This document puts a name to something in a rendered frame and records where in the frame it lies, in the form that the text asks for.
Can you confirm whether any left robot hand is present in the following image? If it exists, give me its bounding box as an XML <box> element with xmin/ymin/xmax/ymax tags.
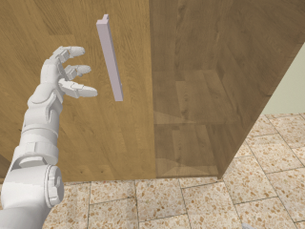
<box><xmin>40</xmin><ymin>46</ymin><xmax>98</xmax><ymax>98</ymax></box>

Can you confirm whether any left robot upper arm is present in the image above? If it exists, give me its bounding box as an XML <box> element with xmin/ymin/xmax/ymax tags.
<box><xmin>0</xmin><ymin>164</ymin><xmax>65</xmax><ymax>229</ymax></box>

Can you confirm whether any handle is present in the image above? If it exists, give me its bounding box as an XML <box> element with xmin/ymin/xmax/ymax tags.
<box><xmin>96</xmin><ymin>14</ymin><xmax>124</xmax><ymax>101</ymax></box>

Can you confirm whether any left robot forearm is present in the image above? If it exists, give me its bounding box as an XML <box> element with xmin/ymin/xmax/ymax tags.
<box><xmin>0</xmin><ymin>83</ymin><xmax>64</xmax><ymax>209</ymax></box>

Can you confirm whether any wardrobe door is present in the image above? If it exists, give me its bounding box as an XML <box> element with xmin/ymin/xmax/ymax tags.
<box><xmin>0</xmin><ymin>0</ymin><xmax>156</xmax><ymax>182</ymax></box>
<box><xmin>0</xmin><ymin>155</ymin><xmax>11</xmax><ymax>178</ymax></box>

